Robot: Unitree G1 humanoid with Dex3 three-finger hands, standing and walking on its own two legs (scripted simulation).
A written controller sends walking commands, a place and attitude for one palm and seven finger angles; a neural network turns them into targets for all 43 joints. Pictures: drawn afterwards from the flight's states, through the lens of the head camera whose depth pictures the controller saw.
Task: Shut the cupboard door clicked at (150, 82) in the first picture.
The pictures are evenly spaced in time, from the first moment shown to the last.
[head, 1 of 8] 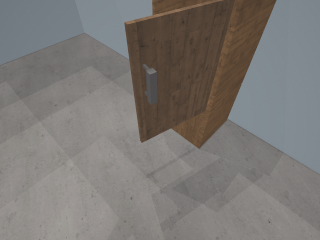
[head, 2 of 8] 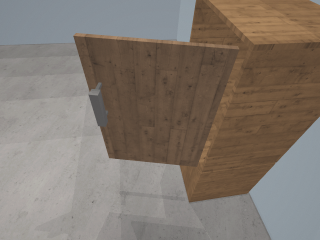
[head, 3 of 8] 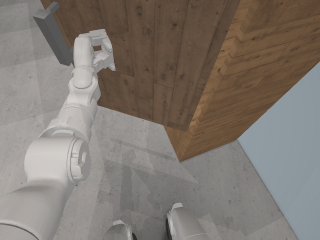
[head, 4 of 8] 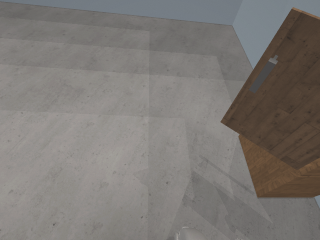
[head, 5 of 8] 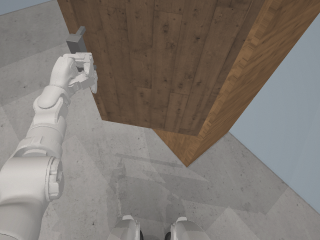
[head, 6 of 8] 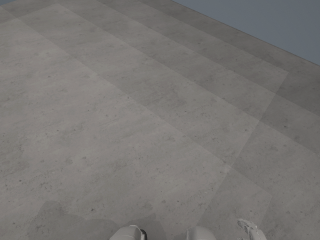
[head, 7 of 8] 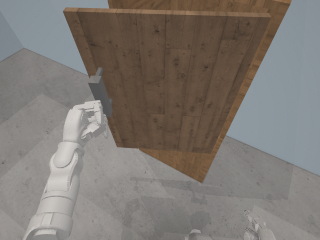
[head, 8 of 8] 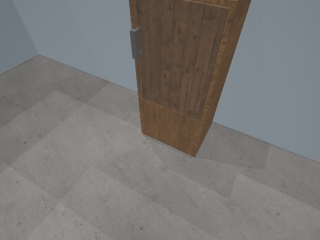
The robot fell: no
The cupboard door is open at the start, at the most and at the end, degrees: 76 76 0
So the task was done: yes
